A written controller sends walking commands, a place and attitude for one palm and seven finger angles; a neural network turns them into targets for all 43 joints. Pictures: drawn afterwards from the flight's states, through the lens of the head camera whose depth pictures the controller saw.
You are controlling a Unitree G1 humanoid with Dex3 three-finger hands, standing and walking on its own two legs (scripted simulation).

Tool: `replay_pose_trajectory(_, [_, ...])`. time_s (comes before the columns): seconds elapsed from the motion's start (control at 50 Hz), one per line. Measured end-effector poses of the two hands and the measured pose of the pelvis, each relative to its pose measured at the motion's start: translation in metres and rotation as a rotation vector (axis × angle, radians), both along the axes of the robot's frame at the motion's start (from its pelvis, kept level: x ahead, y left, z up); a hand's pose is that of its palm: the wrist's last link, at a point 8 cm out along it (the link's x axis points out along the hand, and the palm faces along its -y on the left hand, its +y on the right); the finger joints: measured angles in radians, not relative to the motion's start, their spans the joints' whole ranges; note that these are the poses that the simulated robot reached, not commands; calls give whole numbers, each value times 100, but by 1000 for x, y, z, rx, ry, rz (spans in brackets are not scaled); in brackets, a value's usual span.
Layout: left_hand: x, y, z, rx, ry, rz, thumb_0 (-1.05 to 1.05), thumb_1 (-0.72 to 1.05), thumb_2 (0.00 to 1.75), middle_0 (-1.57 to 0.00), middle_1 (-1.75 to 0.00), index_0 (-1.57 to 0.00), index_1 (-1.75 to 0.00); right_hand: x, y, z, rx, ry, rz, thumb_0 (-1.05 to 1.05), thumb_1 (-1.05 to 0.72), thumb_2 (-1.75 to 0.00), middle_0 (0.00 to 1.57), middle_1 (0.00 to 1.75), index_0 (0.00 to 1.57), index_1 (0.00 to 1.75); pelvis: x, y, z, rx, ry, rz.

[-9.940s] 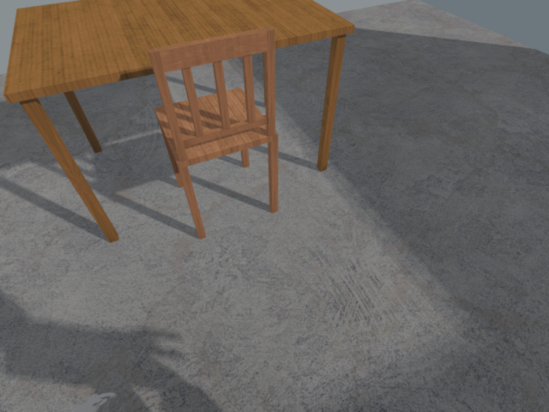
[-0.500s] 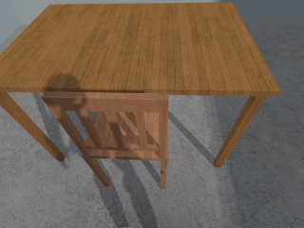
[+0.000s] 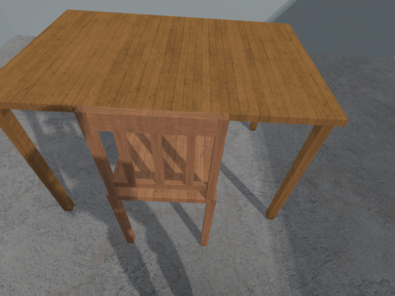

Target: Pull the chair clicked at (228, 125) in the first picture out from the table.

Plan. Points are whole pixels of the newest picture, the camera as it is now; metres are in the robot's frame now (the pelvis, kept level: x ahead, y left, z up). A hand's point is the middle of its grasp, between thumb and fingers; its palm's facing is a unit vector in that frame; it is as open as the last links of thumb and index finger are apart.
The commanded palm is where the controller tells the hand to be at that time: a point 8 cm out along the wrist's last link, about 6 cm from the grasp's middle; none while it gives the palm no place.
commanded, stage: come to a stop and stand still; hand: left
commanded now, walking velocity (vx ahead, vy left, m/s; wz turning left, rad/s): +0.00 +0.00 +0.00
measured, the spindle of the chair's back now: (158, 159) +0.51 +0.14 -0.09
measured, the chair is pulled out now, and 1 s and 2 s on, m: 0.00 0.00 0.00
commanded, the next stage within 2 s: look again from close up in 1.16 s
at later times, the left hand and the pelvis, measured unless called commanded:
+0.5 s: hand out of the picture -0.02 +0.23 -0.18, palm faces +0.08 -0.99 -0.15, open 7.3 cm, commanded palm none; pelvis -0.04 +0.06 +0.01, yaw +1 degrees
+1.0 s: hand out of the picture -0.05 +0.24 -0.17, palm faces +0.04 -0.99 -0.13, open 7.3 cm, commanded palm none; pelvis -0.04 +0.09 +0.01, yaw +1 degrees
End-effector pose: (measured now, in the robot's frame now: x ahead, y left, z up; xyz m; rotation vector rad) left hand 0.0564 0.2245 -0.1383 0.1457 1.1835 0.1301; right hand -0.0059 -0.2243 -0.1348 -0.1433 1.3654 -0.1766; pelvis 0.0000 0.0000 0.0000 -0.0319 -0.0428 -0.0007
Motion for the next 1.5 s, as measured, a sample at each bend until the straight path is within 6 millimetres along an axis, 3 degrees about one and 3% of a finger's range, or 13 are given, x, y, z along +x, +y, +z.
replay_pose_trajectory(0.06, [-32, 5, 1, 8, 56, 38, 0, 91, 90, -20, -30, -20, -30, -1, 7, -5, 17, 6, 13, 1, -91, -89, 20, 30, 20, 30, -6, 5, 1, -1, -5, 9])
replay_pose_trajectory(0.16, [-98, 10, 1, 17, 167, 118, 0, 91, 90, -20, -30, -20, -30, 14, 11, -2, 16, -29, 32, 1, -92, -89, 20, 30, 20, 30, -13, 10, 4, 10, -6, 28])
replay_pose_trajectory(0.24, [-123, 17, -8, 4, 234, 131, 1, 91, 90, -20, -30, -20, -30, 18, 9, 8, -19, -88, 19, 1, -93, -89, 20, 30, 20, 30, -18, 19, 2, 20, 5, 30])
replay_pose_trajectory(0.34, [-114, 34, -24, -28, 185, 120, 1, 90, 90, -20, -30, -20, -30, 1, 24, 10, -64, -77, 34, 1, -92, -89, 20, 30, 20, 30, -29, 37, -5, 27, 15, 25])
replay_pose_trajectory(0.5, [-89, 53, -9, -38, 114, 79, 1, 92, 90, -20, -30, -20, -30, -29, 71, 10, -18, -14, 34, 1, -92, -89, 20, 30, 20, 30, -36, 62, 7, 15, 16, 20])
replay_pose_trajectory(0.7, [-93, 74, -4, -19, 142, 41, 1, 92, 90, -20, -30, -20, -30, -49, 93, 6, 12, 21, 9, 1, -93, -89, 20, 30, 20, 30, -45, 81, 9, 11, 14, 18])
replay_pose_trajectory(1.06, [-116, 66, -6, -62, 245, 52, 0, 91, 90, -20, -30, -20, -30, -34, 97, 8, -6, 25, 15, 0, -91, -89, 20, 30, 20, 30, -32, 91, 11, 21, 20, 8])
replay_pose_trajectory(1.5, [-95, 49, -2, -40, 238, 49, 0, 91, 90, -20, -30, -20, -30, -29, 89, 2, 28, 54, 7, 0, -91, -89, 20, 30, 20, 30, -16, 73, 12, 27, 19, 5])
